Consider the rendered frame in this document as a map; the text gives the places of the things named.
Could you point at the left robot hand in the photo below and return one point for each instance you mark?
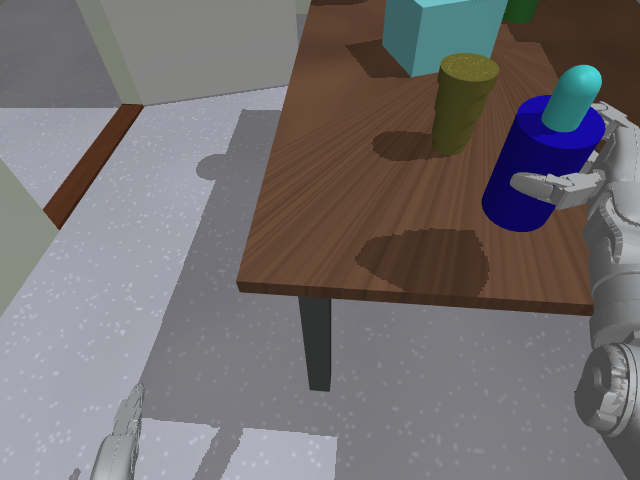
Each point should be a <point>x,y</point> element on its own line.
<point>118,453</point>

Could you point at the table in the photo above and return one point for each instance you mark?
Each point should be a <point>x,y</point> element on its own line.
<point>356,204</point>

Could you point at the right robot hand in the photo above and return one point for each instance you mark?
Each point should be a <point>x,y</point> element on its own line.
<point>619,160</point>

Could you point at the right robot arm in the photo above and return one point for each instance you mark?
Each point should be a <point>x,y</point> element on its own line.
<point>607,397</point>

